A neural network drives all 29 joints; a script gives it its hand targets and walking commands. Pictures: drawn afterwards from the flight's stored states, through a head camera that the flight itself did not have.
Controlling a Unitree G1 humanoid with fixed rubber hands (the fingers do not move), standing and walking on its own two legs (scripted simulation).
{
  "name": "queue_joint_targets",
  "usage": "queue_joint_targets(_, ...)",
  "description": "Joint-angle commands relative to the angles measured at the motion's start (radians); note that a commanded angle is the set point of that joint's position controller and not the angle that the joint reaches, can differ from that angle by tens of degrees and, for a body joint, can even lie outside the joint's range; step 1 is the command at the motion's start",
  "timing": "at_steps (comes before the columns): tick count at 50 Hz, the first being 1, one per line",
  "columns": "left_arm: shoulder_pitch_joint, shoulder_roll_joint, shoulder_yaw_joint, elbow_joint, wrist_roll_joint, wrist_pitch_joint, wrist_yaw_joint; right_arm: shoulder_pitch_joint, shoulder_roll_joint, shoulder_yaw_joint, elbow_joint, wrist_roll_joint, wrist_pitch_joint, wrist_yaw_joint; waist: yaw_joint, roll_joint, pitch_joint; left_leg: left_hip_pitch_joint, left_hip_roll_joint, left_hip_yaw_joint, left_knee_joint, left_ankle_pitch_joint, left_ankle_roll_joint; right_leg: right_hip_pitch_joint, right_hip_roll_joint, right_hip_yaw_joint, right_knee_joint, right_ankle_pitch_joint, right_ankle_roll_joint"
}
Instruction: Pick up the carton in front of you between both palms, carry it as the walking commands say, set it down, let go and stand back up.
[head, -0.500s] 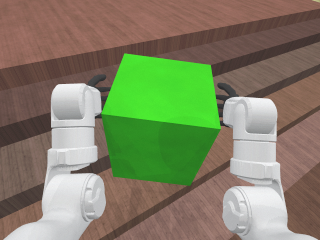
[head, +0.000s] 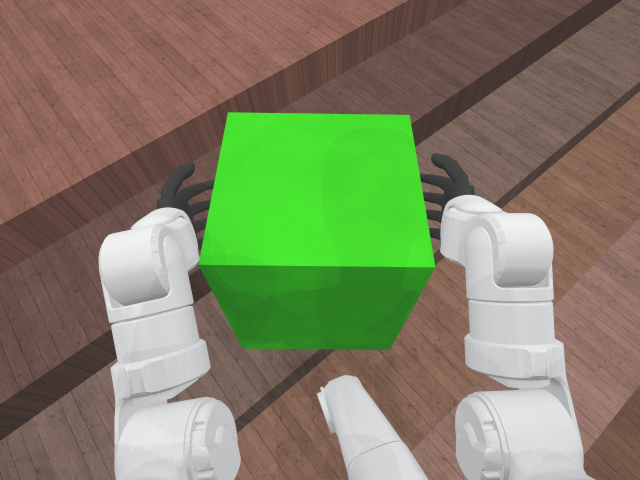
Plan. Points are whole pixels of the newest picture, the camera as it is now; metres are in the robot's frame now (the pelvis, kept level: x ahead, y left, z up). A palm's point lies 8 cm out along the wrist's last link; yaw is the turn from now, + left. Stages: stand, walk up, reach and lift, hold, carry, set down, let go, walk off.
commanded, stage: carry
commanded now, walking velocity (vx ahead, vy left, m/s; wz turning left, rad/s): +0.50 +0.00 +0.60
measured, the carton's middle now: (317, 244) +0.40 -0.12 +0.01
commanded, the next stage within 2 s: none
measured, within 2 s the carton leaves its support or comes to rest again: neither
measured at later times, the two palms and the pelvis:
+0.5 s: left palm out of the picture +0.72 +0.22 +0.42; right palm out of the picture +0.83 -0.06 +0.40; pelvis +0.41 -0.06 +0.17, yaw +16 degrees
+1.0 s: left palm out of the picture +1.06 +0.14 +0.45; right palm out of the picture +1.17 -0.13 +0.45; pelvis +0.75 -0.13 +0.30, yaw +15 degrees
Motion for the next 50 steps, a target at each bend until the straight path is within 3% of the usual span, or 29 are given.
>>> queue_joint_targets(1, -0.599, -0.621, -0.499, 0.014, -0.168, -0.088, -0.063, -0.976, 1.251, 0.736, -0.185, 0.581, -0.057, 0.395, 0.276, -0.102, -0.711, 0.249, 0.254, -0.201, -0.061, 1.182, -0.001, 0.272, -0.071, -0.047, -0.691, 0.161, -0.019)
queue_joint_targets(2, -0.664, -0.591, -0.521, -0.036, -0.164, -0.089, -0.055, -0.907, 1.248, 0.713, -0.146, 0.570, -0.057, 0.397, 0.356, -0.043, -0.734, -0.042, 0.243, -0.159, -0.021, 1.316, -0.021, 0.724, 0.014, -0.099, -0.962, 0.297, -0.004)
queue_joint_targets(3, -0.640, -0.618, -0.558, -0.047, -0.180, -0.083, -0.055, -0.898, 1.224, 0.679, -0.148, 0.561, -0.057, 0.399, 0.485, -0.060, -0.837, -0.318, 0.213, -0.121, 0.308, 1.029, -0.075, 1.218, 0.022, -0.102, -1.093, 0.828, -0.033)
queue_joint_targets(4, -0.600, -0.647, -0.582, -0.041, -0.194, -0.082, -0.057, -0.906, 1.207, 0.656, -0.148, 0.535, -0.041, 0.402, 0.572, -0.225, -0.890, -0.421, 0.017, -0.029, 0.818, 0.129, -0.121, 1.352, -0.093, 0.124, -1.287, 1.212, -0.197)
queue_joint_targets(5, -0.599, -0.637, -0.613, -0.050, -0.213, -0.072, -0.058, -0.831, 1.209, 0.623, -0.122, 0.515, -0.020, 0.400, 0.524, -0.423, -1.189, -0.502, -0.067, -0.174, 1.414, -0.122, -0.163, 1.577, -0.490, 0.719, -1.206, 1.735, -0.398)
queue_joint_targets(6, -0.567, -0.715, -0.679, -0.060, -0.263, -0.048, -0.061, -0.791, 1.140, 0.565, -0.136, 0.453, 0.001, 0.389, 0.522, -0.213, -1.152, -0.573, 0.012, -0.180, 1.498, -0.047, -0.136, 1.537, -0.391, 0.654, -1.191, 1.548, -0.351)
queue_joint_targets(8, -0.696, -0.832, -0.808, -0.214, -0.421, 0.000, -0.083, -0.678, 1.052, 0.489, -0.177, 0.325, 0.041, 0.351, 0.496, -0.027, -0.905, -0.861, 0.075, -0.142, 1.497, -0.018, -0.108, 1.525, -0.320, 0.504, -1.217, 1.160, -0.220)
queue_joint_targets(10, -0.847, -0.915, -0.910, -0.292, -0.586, 0.044, -0.119, -0.599, 0.901, 0.401, -0.161, 0.167, 0.074, 0.307, 0.467, -0.032, -0.740, -0.977, 0.121, -0.082, 1.444, -0.010, -0.091, 1.456, -0.254, 0.361, -1.252, 1.052, -0.137)
queue_joint_targets(12, -0.953, -0.932, -0.933, -0.257, -0.708, 0.074, -0.162, -0.522, 0.773, 0.311, -0.061, 0.031, 0.080, 0.271, 0.459, 0.019, -0.656, -0.974, 0.134, 0.016, 1.283, -0.055, -0.084, 1.386, -0.240, 0.220, -1.249, 1.227, -0.071)
queue_joint_targets(16, -1.089, -0.909, -0.840, -0.033, -0.782, 0.092, -0.207, -0.589, 0.636, 0.202, 0.077, -0.103, 0.090, 0.225, 0.495, -0.168, -0.534, -1.001, 0.180, 0.140, 1.117, -0.146, -0.037, 1.269, -0.219, 0.228, -1.381, 1.436, -0.082)
queue_joint_targets(18, -1.139, -0.921, -0.787, 0.098, -0.788, 0.105, -0.219, -0.670, 0.591, 0.150, 0.129, -0.129, 0.097, 0.204, 0.466, -0.108, -0.505, -0.691, 0.186, 0.167, 0.738, -0.202, -0.027, 1.006, -0.201, 0.153, -1.524, 1.396, -0.112)
queue_joint_targets(19, -1.158, -0.928, -0.764, 0.154, -0.793, 0.114, -0.224, -0.688, 0.596, 0.126, 0.186, -0.134, 0.100, 0.198, 0.418, -0.043, -0.546, -0.320, 0.106, 0.267, 0.584, -0.015, -0.019, 0.778, -0.160, 0.051, -1.479, 1.739, -0.068)
queue_joint_targets(21, -1.201, -0.956, -0.706, 0.244, -0.780, 0.114, -0.228, -0.785, 0.642, 0.151, 0.164, -0.107, 0.115, 0.204, 0.247, -0.248, -0.666, 0.096, 0.102, 0.184, 0.410, 0.226, 0.037, 0.586, -0.244, 0.019, -1.140, 2.041, -0.038)
queue_joint_targets(22, -1.229, -0.980, -0.682, 0.271, -0.761, 0.121, -0.233, -0.822, 0.661, 0.164, 0.152, -0.082, 0.118, 0.212, 0.151, -0.085, -0.717, 0.254, 0.133, 0.094, 0.156, 0.366, 0.089, 0.507, -0.126, -0.061, -0.725, 1.504, 0.014)
queue_joint_targets(23, -1.188, -0.999, -0.648, 0.314, -0.743, 0.137, -0.240, -0.802, 0.667, 0.159, 0.172, -0.056, 0.127, 0.222, 0.212, 0.141, -0.813, 0.454, 0.436, -0.374, 0.064, 0.697, 0.282, 0.250, 0.060, -0.023, -0.192, 0.301, 0.082)
queue_joint_targets(24, -1.139, -0.977, -0.597, 0.363, -0.699, 0.146, -0.240, -0.796, 0.709, 0.180, 0.209, -0.013, 0.134, 0.233, 0.209, 0.094, -0.942, 0.391, 0.543, -0.714, -0.026, 0.478, 0.380, 0.206, 0.091, 0.109, 0.170, 0.268, 0.063)
queue_joint_targets(25, -1.128, -0.967, -0.556, 0.362, -0.651, 0.155, -0.234, -0.853, 0.793, 0.225, 0.179, 0.057, 0.143, 0.249, 0.237, -0.059, -0.877, 0.307, 0.525, -0.690, -0.082, 0.181, 0.325, 0.156, 0.055, 0.139, 0.220, 0.316, 0.029)
queue_joint_targets(28, -1.029, -0.900, -0.443, 0.327, -0.491, 0.175, -0.194, -1.060, 1.072, 0.369, 0.068, 0.291, 0.176, 0.317, 0.307, -0.185, -0.591, 0.061, 0.449, -0.466, -0.091, 0.130, 0.149, 0.012, -0.024, 0.065, 0.148, 0.365, -0.015)
queue_joint_targets(32, -0.896, -0.804, -0.362, 0.365, -0.339, 0.160, -0.145, -1.199, 1.256, 0.426, 0.077, 0.469, 0.169, 0.395, 0.312, -0.120, -0.552, -0.067, 0.379, -0.297, -0.102, 0.220, 0.088, 0.050, -0.051, -0.063, -0.100, 0.392, -0.023)
queue_joint_targets(35, -0.865, -0.788, -0.346, 0.417, -0.276, 0.153, -0.130, -1.161, 1.239, 0.362, 0.153, 0.471, 0.140, 0.422, 0.228, -0.001, -0.543, 0.220, 0.466, -0.389, -0.151, 0.317, 0.161, -0.301, -0.089, -0.060, 0.100, 0.265, -0.039)
queue_joint_targets(37, -0.866, -0.793, -0.349, 0.442, -0.270, 0.140, -0.126, -1.137, 1.231, 0.331, 0.184, 0.454, 0.116, 0.432, 0.219, 0.008, -0.522, 0.327, 0.482, -0.396, -0.154, 0.237, 0.131, -0.446, -0.133, 0.014, 0.099, 0.146, -0.042)
queue_joint_targets(41, -0.871, -0.854, -0.409, 0.431, -0.302, 0.124, -0.116, -1.082, 1.228, 0.302, 0.204, 0.417, 0.090, 0.436, 0.266, 0.032, -0.481, 0.093, 0.421, -0.116, -0.340, 0.172, 0.033, -0.079, -0.185, -0.086, -0.427, 0.269, -0.032)
queue_joint_targets(43, -0.921, -0.903, -0.478, 0.390, -0.362, 0.129, -0.117, -1.033, 1.210, 0.291, 0.181, 0.378, 0.093, 0.419, 0.333, 0.169, -0.560, -0.105, 0.404, 0.091, -0.314, 0.661, 0.020, 0.398, -0.091, -0.219, -0.659, 0.367, -0.060)
queue_joint_targets(44, -0.928, -0.941, -0.515, 0.380, -0.408, 0.131, -0.117, -1.001, 1.194, 0.290, 0.166, 0.360, 0.099, 0.408, 0.395, 0.201, -0.634, -0.040, 0.400, 0.146, -0.121, 1.110, -0.011, 0.527, -0.023, -0.263, -0.731, 0.366, -0.064)
queue_joint_targets(45, -0.893, -0.973, -0.545, 0.363, -0.450, 0.130, -0.122, -0.971, 1.169, 0.284, 0.141, 0.339, 0.104, 0.393, 0.495, 0.154, -0.738, -0.037, 0.363, 0.178, 0.152, 1.233, -0.061, 0.756, 0.044, -0.270, -0.923, 0.448, -0.066)
queue_joint_targets(46, -0.883, -0.996, -0.568, 0.332, -0.492, 0.124, -0.133, -0.937, 1.132, 0.265, 0.132, 0.308, 0.104, 0.376, 0.520, 0.011, -0.792, -0.179, 0.306, 0.135, 0.446, 0.897, -0.113, 0.954, 0.019, -0.053, -1.158, 0.455, -0.064)
queue_joint_targets(47, -0.904, -0.994, -0.591, 0.293, -0.522, 0.110, -0.143, -0.883, 1.137, 0.252, 0.122, 0.267, 0.101, 0.364, 0.454, -0.502, -0.904, -0.530, 0.083, 0.037, 0.904, 0.027, -0.212, 1.183, -0.385, 0.690, -1.382, 0.726, -0.193)
queue_joint_targets(48, -0.898, -1.059, -0.617, 0.282, -0.561, 0.114, -0.151, -0.891, 1.062, 0.246, 0.113, 0.220, 0.103, 0.340, 0.428, -0.384, -0.978, -0.438, 0.118, -0.166, 1.141, 0.050, -0.186, 1.188, -0.339, 0.661, -1.297, 1.080, -0.196)
queue_joint_targets(50, -1.027, -1.079, -0.680, 0.082, -0.639, 0.083, -0.172, -0.857, 1.038, 0.256, 0.025, 0.180, 0.092, 0.311, 0.412, -0.217, -0.926, -0.590, 0.146, -0.112, 1.266, 0.112, -0.153, 1.118, -0.314, 0.577, -1.271, 0.652, -0.186)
